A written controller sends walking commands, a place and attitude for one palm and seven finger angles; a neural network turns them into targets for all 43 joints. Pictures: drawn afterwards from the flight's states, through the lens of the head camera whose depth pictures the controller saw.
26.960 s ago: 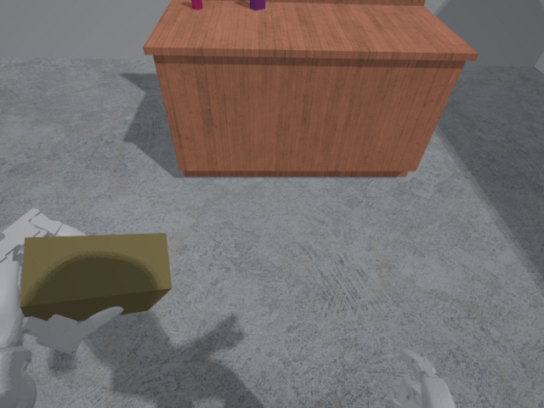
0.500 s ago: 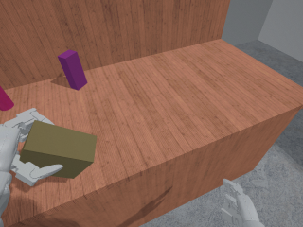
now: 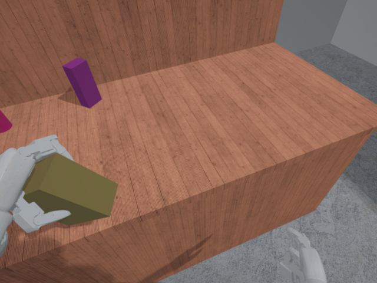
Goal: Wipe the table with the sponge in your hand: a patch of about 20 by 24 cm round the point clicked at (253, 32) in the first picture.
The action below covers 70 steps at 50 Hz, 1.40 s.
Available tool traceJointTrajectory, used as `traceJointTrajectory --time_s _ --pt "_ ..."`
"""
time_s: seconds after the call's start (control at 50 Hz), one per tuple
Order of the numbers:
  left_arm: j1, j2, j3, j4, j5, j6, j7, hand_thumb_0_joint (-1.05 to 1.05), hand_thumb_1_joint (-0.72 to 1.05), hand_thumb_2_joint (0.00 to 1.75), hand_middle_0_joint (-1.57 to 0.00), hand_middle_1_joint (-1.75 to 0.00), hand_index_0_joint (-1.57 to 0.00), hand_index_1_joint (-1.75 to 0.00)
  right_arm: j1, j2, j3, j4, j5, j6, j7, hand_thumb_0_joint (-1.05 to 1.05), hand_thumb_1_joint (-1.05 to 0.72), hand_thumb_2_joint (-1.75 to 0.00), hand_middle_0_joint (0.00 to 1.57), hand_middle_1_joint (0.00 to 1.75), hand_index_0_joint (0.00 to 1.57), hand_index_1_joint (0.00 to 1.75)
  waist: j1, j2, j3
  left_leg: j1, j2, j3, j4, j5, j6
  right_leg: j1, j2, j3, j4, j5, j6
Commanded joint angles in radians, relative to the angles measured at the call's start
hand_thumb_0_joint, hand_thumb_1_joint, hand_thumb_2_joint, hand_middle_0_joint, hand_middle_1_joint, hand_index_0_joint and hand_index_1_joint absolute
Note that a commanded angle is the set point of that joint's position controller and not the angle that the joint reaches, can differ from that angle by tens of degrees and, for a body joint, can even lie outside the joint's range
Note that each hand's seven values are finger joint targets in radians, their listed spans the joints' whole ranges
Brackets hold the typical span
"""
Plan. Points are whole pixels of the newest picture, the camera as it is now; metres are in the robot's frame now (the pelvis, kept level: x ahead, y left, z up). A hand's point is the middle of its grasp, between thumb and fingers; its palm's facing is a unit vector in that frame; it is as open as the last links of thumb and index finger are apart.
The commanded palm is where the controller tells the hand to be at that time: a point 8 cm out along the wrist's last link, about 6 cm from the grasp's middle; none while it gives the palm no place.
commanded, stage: turn the palm down, sponge in hand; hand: left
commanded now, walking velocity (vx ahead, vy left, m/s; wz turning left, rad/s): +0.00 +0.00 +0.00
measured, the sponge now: (74, 197) +0.22 +0.24 +0.12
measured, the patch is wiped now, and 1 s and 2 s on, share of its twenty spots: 0.00 0.00 0.00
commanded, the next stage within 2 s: move the sponge above the wiping area in 1.44 s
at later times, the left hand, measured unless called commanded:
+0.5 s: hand (26, 177) +0.22 +0.29 +0.18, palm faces +0.30 -0.28 -0.91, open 10.2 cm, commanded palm +0.18 +0.31 +0.22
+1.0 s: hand out of the picture +0.23 +0.36 +0.20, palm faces +0.30 -0.09 -0.95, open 10.2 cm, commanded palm +0.18 +0.33 +0.23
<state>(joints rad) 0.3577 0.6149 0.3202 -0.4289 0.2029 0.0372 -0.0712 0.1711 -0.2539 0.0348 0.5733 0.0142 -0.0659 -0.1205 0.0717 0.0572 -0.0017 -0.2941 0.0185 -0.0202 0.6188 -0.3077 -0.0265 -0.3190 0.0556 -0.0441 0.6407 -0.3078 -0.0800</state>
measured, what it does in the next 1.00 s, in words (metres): stands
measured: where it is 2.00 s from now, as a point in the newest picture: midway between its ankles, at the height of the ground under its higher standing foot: outside the picture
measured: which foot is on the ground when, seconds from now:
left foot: down 0.00-1.00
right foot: down 0.00-1.00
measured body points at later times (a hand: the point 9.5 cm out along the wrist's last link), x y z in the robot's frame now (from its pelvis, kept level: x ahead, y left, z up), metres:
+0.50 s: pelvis +0.00 +0.02 +0.00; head -0.02 -0.02 +0.45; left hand +0.20 +0.30 +0.23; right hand +0.23 -0.18 -0.06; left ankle +0.01 +0.15 -0.72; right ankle +0.02 -0.06 -0.72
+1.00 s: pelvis +0.00 +0.05 +0.02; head -0.03 +0.01 +0.46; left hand +0.21 +0.36 +0.25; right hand +0.26 -0.12 -0.05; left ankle +0.01 +0.15 -0.72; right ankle +0.02 -0.06 -0.72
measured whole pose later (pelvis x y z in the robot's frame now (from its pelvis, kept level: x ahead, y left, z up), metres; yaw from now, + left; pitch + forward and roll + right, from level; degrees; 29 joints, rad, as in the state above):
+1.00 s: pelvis +0.00 +0.05 +0.02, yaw +0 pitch -5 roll +0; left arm 0.03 0.58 0.06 -0.31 0.78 0.49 -0.02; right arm -0.01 -0.24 0.10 0.66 0.04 0.02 -0.07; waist 0.15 0.10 0.00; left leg -0.15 -0.03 0.00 0.45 -0.22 0.03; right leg -0.16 0.01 -0.02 0.45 -0.21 -0.02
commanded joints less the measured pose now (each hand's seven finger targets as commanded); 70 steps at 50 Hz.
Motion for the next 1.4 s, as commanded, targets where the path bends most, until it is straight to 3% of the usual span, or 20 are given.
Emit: traceJointTrajectory --time_s 0.0,0.02,0.04,0.14,0.24,0.32,0.36,0.42,0.44,0.56,0.64,0.76,0.82,0.84,1.04,1.12,1.14,1.22,1.24,1.38 --pt "-0.047 0.269 0.299 -0.187 0.017 -0.036 0.136 0.00 0.10 1.30 -1.20 -1.60 -1.20 -1.60 -0.101 -0.103 -0.064 -0.159 0.001 -0.051 0.008 0.00 -0.90 -0.90 0.20 0.30 0.20 0.30 0.053 0.040 -0.194 0.001 -0.030 0.038 -0.011 0.225 0.046 0.103 -0.100 0.121 -0.135 0.222 0.073" --pt "-0.044 0.281 0.306 -0.163 0.034 -0.004 0.162 0.00 0.10 1.30 -1.20 -1.60 -1.20 -1.60 -0.122 -0.107 -0.063 -0.155 0.008 -0.048 0.010 0.00 -0.90 -0.90 0.20 0.30 0.20 0.30 0.055 0.088 -0.149 -0.009 -0.033 0.041 -0.009 0.215 0.040 0.084 -0.098 0.142 -0.142 0.208 0.065" --pt "-0.049 0.221 0.232 -0.143 0.043 0.033 0.169 0.00 0.10 1.30 -1.20 -1.60 -1.20 -1.60 -0.105 -0.110 -0.066 -0.163 0.007 -0.037 0.009 0.00 -0.90 -0.90 0.20 0.30 0.20 0.30 0.045 0.059 -0.141 -0.029 -0.025 0.046 -0.016 0.204 0.040 0.087 -0.105 0.120 -0.137 0.210 0.069" --pt "-0.157 0.233 0.115 -0.075 0.121 0.196 0.133 0.00 0.10 1.30 -1.20 -1.60 -1.20 -1.60 -0.142 -0.137 -0.057 -0.182 0.030 -0.010 -0.020 0.00 -0.90 -0.90 0.20 0.30 0.20 0.30 0.007 -0.076 -0.077 -0.035 -0.029 0.044 -0.029 0.126 0.063 0.040 -0.098 0.129 -0.178 0.082 0.091" --pt "-0.280 0.233 0.024 -0.222 0.212 0.154 0.087 0.00 0.10 1.30 -1.20 -1.60 -1.20 -1.60 -0.207 -0.106 -0.034 -0.205 0.029 -0.047 -0.047 0.00 -0.90 -0.90 0.20 0.30 0.20 0.30 0.006 -0.037 -0.147 0.046 -0.042 0.030 -0.025 0.109 0.073 0.034 -0.099 0.159 -0.208 -0.027 0.083" --pt "-0.261 0.334 0.121 -0.254 0.298 0.116 0.126 0.00 0.10 1.30 -1.20 -1.60 -1.20 -1.60 -0.225 -0.102 -0.033 -0.174 0.019 -0.067 -0.046 0.00 -0.90 -0.90 0.20 0.30 0.20 0.30 0.039 0.016 -0.177 0.091 -0.048 0.009 -0.047 0.142 0.067 0.048 -0.082 0.167 -0.210 0.003 0.060" --pt "-0.246 0.307 0.121 -0.233 0.335 0.132 0.157 0.00 0.10 1.30 -1.20 -1.60 -1.20 -1.60 -0.202 -0.089 -0.029 -0.164 0.011 -0.063 -0.032 0.00 -0.90 -0.90 0.20 0.30 0.20 0.30 0.047 0.043 -0.189 0.088 -0.042 0.009 -0.072 0.185 0.059 0.076 -0.078 0.113 -0.184 0.083 0.056" --pt "-0.253 0.302 0.147 -0.142 0.344 0.229 0.186 0.00 0.10 1.30 -1.20 -1.60 -1.20 -1.60 -0.239 -0.100 -0.025 -0.141 0.021 -0.036 -0.013 0.00 -0.90 -0.90 0.20 0.30 0.20 0.30 0.065 0.054 -0.140 0.054 -0.038 -0.005 -0.114 0.195 0.042 0.111 -0.063 0.117 -0.183 0.122 0.040" --pt "-0.278 0.228 0.063 -0.128 0.343 0.271 0.179 0.00 0.10 1.30 -1.20 -1.60 -1.20 -1.60 -0.240 -0.100 -0.022 -0.149 0.022 -0.020 -0.007 0.00 -0.90 -0.90 0.20 0.30 0.20 0.30 0.055 0.054 -0.128 0.039 -0.029 0.005 -0.132 0.196 0.041 0.125 -0.068 0.089 -0.184 0.141 0.044" --pt "-0.372 0.184 -0.100 -0.062 0.409 0.446 0.071 0.00 0.10 1.30 -1.20 -1.60 -1.20 -1.60 -0.319 -0.112 0.007 -0.156 0.046 0.014 -0.002 0.00 -0.90 -0.90 0.20 0.30 0.20 0.30 0.037 -0.025 -0.072 0.054 -0.028 -0.014 -0.192 0.140 0.052 0.117 -0.063 0.068 -0.224 0.074 0.051" --pt "-0.469 0.141 -0.216 -0.157 0.502 0.428 -0.008 0.00 0.10 1.30 -1.20 -1.60 -1.20 -1.60 -0.361 -0.095 0.018 -0.174 0.044 0.003 -0.004 0.00 -0.90 -0.90 0.20 0.30 0.20 0.30 0.026 0.004 -0.133 0.118 -0.027 -0.031 -0.211 0.134 0.068 0.131 -0.053 0.059 -0.221 0.068 0.040" --pt "-0.509 0.282 -0.062 -0.226 0.633 0.320 0.047 0.00 0.10 1.30 -1.20 -1.60 -1.20 -1.60 -0.353 -0.075 0.018 -0.134 0.006 -0.010 0.008 0.00 -0.90 -0.90 0.20 0.30 0.20 0.30 0.071 0.079 -0.239 0.172 -0.021 -0.076 -0.236 0.235 0.065 0.221 -0.039 0.088 -0.207 0.132 0.011" --pt "-0.533 0.315 0.008 -0.146 0.643 0.349 0.101 0.00 0.10 1.30 -1.20 -1.60 -1.20 -1.60 -0.388 -0.079 0.015 -0.099 0.009 0.001 0.026 0.00 -0.90 -0.90 0.20 0.30 0.20 0.30 0.094 0.098 -0.185 0.147 -0.020 -0.093 -0.251 0.248 0.050 0.224 -0.028 0.128 -0.231 0.145 -0.011" --pt "-0.548 0.227 -0.064 -0.106 0.638 0.372 0.110 0.00 0.10 1.30 -1.20 -1.60 -1.20 -1.60 -0.385 -0.074 0.016 -0.095 0.009 0.008 0.032 0.00 -0.90 -0.90 0.20 0.30 0.20 0.30 0.086 0.095 -0.188 0.145 -0.024 -0.072 -0.247 0.281 0.045 0.227 -0.037 0.093 -0.232 0.171 -0.008" --pt "-0.478 0.039 -0.276 -0.084 0.614 0.477 0.021 0.00 0.10 1.30 -1.20 -1.60 -1.20 -1.60 -0.431 -0.082 0.016 -0.122 0.040 0.023 0.042 0.00 -0.90 -0.90 0.20 0.30 0.20 0.30 0.049 -0.019 -0.151 0.147 -0.021 -0.063 -0.265 0.214 0.056 0.198 -0.043 0.065 -0.255 0.168 0.013" --pt "-0.561 0.230 -0.137 -0.191 0.681 0.450 0.038 0.00 0.10 1.30 -1.20 -1.60 -1.20 -1.60 -0.453 -0.091 0.016 -0.122 0.024 0.025 0.034 0.00 -0.90 -0.90 0.20 0.30 0.20 0.30 0.075 0.047 -0.225 0.150 -0.025 -0.085 -0.275 0.218 0.066 0.266 -0.031 0.124 -0.229 0.160 0.000" --pt "-0.587 0.201 -0.167 -0.186 0.700 0.447 0.040 0.00 0.10 1.30 -1.20 -1.60 -1.20 -1.60 -0.441 -0.081 0.020 -0.125 0.017 0.023 0.034 0.00 -0.90 -0.90 0.20 0.30 0.20 0.30 0.077 0.041 -0.251 0.160 -0.033 -0.071 -0.263 0.260 0.068 0.276 -0.038 0.093 -0.220 0.175 0.001" --pt "-0.604 0.310 -0.058 -0.138 0.732 0.431 0.073 0.00 0.10 1.30 -1.20 -1.60 -1.20 -1.60 -0.443 -0.084 0.016 -0.092 0.011 0.026 0.044 0.00 -0.90 -0.90 0.20 0.30 0.20 0.30 0.096 0.071 -0.226 0.177 -0.041 -0.089 -0.250 0.308 0.061 0.262 -0.029 0.167 -0.248 0.182 -0.022" --pt "-0.606 0.214 -0.140 -0.101 0.723 0.437 0.070 0.00 0.10 1.30 -1.20 -1.60 -1.20 -1.60 -0.434 -0.074 0.017 -0.091 0.011 0.027 0.047 0.00 -0.90 -0.90 0.20 0.30 0.20 0.30 0.083 0.058 -0.214 0.182 -0.045 -0.069 -0.244 0.331 0.061 0.253 -0.038 0.128 -0.251 0.206 -0.015" --pt "-0.496 0.102 -0.233 -0.041 0.627 0.478 0.017 0.00 0.10 1.30 -1.20 -1.60 -1.20 -1.60 -0.445 -0.087 0.006 -0.095 0.038 0.027 0.058 0.00 -0.90 -0.90 0.20 0.30 0.20 0.30 0.061 0.009 -0.150 0.159 -0.041 -0.064 -0.251 0.273 0.055 0.218 -0.055 0.116 -0.278 0.209 0.008"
